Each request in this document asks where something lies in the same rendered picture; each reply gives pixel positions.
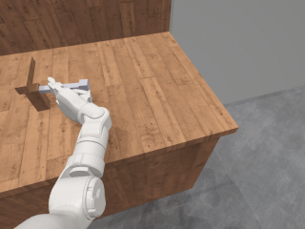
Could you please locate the left robot hand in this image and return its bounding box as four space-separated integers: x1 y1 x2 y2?
48 77 92 123

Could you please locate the counter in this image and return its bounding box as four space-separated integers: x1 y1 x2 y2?
0 0 239 229

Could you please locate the left robot upper arm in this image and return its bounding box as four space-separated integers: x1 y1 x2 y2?
13 176 106 229

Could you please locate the tap lever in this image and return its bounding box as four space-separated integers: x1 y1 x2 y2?
38 79 91 94

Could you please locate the robot left forearm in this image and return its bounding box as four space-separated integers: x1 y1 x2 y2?
49 102 112 211

